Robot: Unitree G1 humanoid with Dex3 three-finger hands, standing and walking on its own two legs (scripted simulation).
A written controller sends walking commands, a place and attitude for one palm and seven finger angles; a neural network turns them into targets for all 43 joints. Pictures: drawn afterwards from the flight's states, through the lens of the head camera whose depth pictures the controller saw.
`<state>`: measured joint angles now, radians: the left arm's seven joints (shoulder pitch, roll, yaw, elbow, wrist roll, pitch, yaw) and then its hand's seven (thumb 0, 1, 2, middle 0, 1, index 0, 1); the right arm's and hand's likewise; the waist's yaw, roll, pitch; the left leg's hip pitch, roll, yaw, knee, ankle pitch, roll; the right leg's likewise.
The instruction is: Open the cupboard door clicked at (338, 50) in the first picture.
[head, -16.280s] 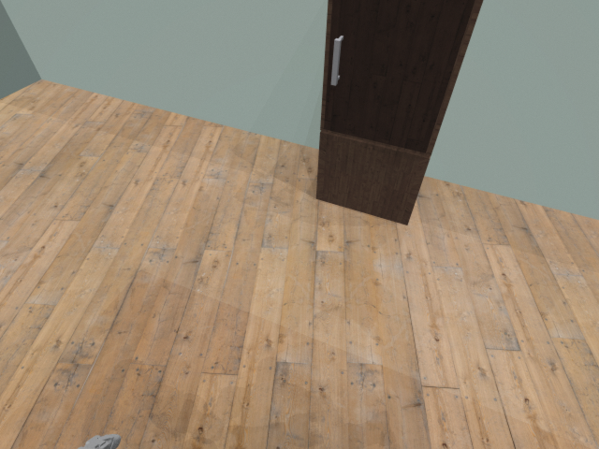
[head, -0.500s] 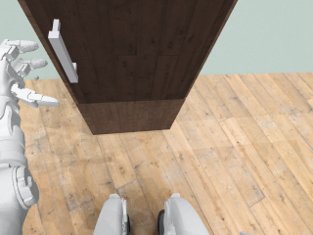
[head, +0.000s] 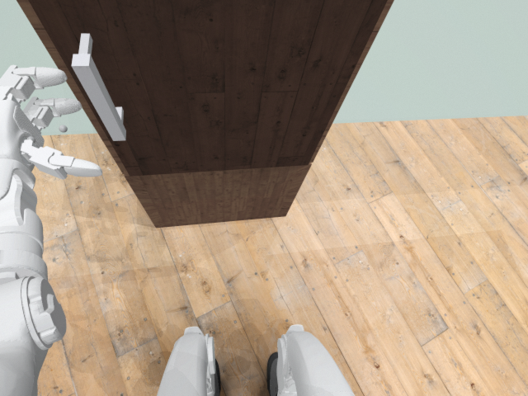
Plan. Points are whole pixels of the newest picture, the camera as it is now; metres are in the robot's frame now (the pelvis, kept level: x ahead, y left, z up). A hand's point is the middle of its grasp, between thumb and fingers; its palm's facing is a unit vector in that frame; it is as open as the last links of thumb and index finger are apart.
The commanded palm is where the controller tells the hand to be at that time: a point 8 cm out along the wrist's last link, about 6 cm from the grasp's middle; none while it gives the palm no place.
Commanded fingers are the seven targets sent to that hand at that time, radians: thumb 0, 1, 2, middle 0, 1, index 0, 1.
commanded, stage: slide the fingers in behind the handle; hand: left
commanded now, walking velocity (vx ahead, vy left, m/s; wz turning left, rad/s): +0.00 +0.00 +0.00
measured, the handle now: (104, 93) +0.53 +0.21 +0.06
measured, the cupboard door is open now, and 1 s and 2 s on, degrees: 0 0 0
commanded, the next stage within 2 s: close the thumb around the handle in 1.56 s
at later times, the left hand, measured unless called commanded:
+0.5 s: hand (94, 128) +0.48 +0.22 +0.04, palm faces +0.07 -1.00 -0.02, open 13.9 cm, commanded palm +0.46 +0.25 +0.05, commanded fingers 0.00 -0.50 0.30 -0.30 -1.20 -0.30 -1.20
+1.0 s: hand (120, 129) +0.48 +0.19 +0.05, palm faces +0.09 -1.00 -0.02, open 13.9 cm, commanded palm +0.45 +0.23 +0.05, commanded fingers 0.00 -0.50 0.30 -0.30 -1.20 -0.30 -1.20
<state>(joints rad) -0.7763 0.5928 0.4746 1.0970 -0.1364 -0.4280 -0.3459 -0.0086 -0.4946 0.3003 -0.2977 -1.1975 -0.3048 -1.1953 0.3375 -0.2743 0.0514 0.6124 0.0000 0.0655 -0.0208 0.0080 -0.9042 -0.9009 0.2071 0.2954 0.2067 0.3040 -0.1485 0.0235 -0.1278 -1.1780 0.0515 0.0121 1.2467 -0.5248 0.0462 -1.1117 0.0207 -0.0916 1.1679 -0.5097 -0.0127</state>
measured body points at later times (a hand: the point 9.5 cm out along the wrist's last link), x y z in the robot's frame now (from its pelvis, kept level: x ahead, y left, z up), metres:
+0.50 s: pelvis +0.00 +0.00 +0.00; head +0.15 +0.03 +0.43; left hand +0.47 +0.28 +0.05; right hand +0.05 -0.27 -0.11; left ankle +0.02 +0.09 -0.63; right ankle +0.02 -0.12 -0.63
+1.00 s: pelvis +0.00 -0.01 +0.00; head +0.14 +0.01 +0.43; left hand +0.47 +0.24 +0.05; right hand +0.04 -0.28 -0.11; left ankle +0.02 +0.09 -0.63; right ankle +0.02 -0.12 -0.63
